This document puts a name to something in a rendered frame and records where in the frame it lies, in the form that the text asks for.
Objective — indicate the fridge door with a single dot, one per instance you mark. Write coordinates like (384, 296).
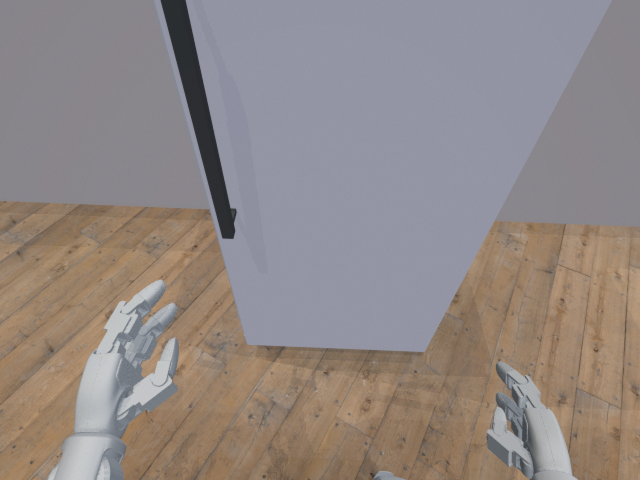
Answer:
(368, 147)

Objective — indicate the right robot shin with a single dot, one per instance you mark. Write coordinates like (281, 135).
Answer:
(383, 473)

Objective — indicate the right robot hand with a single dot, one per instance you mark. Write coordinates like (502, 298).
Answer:
(535, 427)

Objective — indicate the handle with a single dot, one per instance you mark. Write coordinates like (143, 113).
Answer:
(181, 35)

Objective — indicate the left robot forearm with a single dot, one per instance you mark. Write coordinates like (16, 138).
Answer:
(90, 456)

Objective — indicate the left robot hand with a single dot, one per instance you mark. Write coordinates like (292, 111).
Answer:
(114, 367)

